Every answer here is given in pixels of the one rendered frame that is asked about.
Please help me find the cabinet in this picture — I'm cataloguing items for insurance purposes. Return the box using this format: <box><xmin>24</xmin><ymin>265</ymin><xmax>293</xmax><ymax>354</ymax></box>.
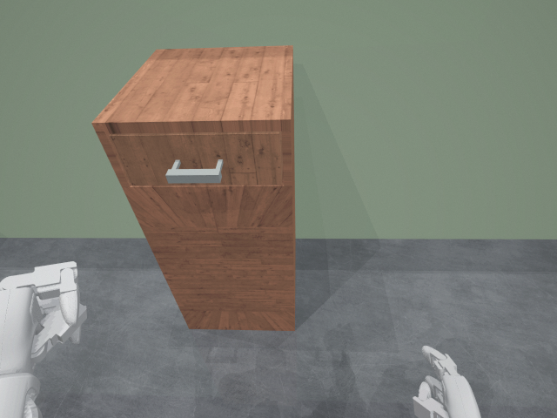
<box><xmin>92</xmin><ymin>45</ymin><xmax>296</xmax><ymax>331</ymax></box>

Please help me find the robot left hand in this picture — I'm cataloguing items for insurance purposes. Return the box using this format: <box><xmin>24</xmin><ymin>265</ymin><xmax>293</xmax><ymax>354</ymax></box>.
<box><xmin>0</xmin><ymin>261</ymin><xmax>87</xmax><ymax>375</ymax></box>

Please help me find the handle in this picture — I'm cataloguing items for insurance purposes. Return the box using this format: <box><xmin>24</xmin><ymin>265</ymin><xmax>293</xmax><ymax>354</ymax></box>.
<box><xmin>165</xmin><ymin>159</ymin><xmax>224</xmax><ymax>184</ymax></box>

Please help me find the robot right hand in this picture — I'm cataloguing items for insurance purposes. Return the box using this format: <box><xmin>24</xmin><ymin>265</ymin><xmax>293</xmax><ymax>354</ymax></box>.
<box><xmin>413</xmin><ymin>346</ymin><xmax>481</xmax><ymax>418</ymax></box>

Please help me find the robot left forearm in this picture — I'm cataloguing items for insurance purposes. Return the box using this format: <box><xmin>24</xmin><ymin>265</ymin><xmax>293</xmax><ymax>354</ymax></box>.
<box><xmin>0</xmin><ymin>373</ymin><xmax>43</xmax><ymax>418</ymax></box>

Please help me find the drawer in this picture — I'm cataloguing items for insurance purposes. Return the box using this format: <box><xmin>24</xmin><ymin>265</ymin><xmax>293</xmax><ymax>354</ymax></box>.
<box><xmin>109</xmin><ymin>131</ymin><xmax>283</xmax><ymax>185</ymax></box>

